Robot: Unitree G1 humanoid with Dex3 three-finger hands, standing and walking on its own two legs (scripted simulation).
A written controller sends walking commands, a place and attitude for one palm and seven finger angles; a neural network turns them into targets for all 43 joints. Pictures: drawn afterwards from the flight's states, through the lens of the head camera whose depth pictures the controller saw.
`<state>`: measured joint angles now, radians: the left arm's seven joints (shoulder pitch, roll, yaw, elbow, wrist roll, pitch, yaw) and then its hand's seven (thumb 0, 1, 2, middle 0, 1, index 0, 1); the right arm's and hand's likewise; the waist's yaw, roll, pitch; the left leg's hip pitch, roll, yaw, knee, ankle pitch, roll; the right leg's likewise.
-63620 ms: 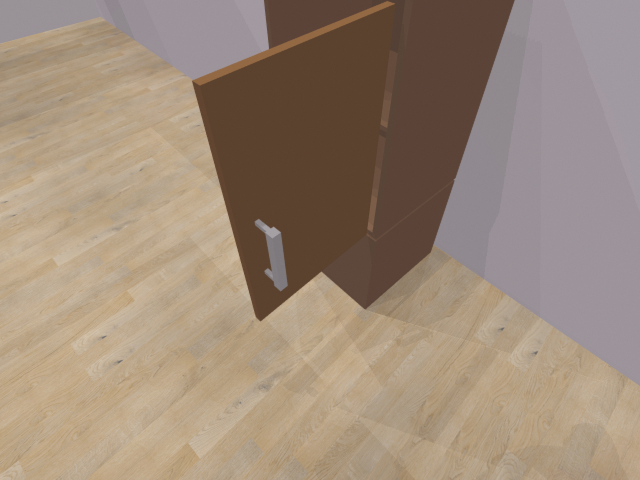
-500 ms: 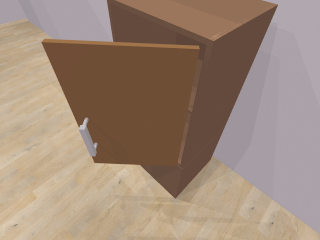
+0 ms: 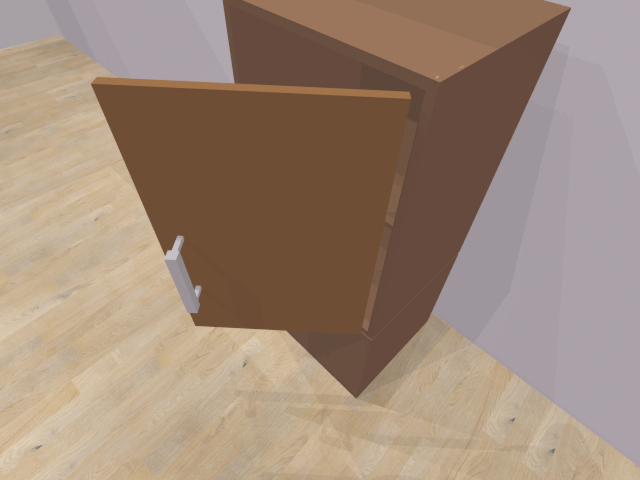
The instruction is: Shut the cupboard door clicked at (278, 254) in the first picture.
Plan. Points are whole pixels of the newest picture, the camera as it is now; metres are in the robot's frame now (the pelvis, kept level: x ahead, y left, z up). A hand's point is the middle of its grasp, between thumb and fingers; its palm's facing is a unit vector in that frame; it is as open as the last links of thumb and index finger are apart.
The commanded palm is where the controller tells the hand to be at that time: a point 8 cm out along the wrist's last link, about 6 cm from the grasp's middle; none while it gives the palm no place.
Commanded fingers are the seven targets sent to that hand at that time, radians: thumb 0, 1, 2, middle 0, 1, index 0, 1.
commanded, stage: shuffle to correct the standing spot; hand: left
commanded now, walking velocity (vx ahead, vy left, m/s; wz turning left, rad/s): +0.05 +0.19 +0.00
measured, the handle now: (186, 275) +0.47 +0.28 -0.11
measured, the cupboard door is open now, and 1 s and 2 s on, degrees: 42 42 42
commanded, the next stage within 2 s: come to a stop and stand still in 0.14 s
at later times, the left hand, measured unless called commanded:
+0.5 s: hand out of the picture +0.05 +0.23 -0.17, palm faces +0.04 -0.97 -0.22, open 7.3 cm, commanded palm none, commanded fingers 0.00 0.90 0.90 -0.20 -0.30 -0.20 -0.30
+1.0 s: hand out of the picture -0.03 +0.19 -0.18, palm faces +0.02 -0.98 -0.21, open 7.4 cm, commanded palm none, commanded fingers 0.00 0.90 0.90 -0.20 -0.30 -0.20 -0.30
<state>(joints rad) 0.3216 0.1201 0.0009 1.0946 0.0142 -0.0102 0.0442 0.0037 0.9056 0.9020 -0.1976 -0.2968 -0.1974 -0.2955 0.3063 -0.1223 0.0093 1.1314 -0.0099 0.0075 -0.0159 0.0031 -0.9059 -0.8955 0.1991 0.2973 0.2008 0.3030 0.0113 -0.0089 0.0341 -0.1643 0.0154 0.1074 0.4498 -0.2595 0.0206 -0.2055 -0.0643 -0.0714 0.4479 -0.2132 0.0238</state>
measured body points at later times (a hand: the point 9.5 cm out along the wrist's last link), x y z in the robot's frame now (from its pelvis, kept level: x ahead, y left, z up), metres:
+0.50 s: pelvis +0.01 +0.05 +0.00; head +0.01 +0.05 +0.45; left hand +0.05 +0.28 -0.16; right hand +0.01 -0.17 -0.17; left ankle -0.01 +0.10 -0.74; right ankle +0.01 -0.08 -0.74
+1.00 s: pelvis -0.02 +0.02 -0.01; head -0.04 +0.01 +0.44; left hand -0.03 +0.24 -0.16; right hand +0.01 -0.21 -0.17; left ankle -0.01 +0.10 -0.74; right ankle +0.01 -0.08 -0.74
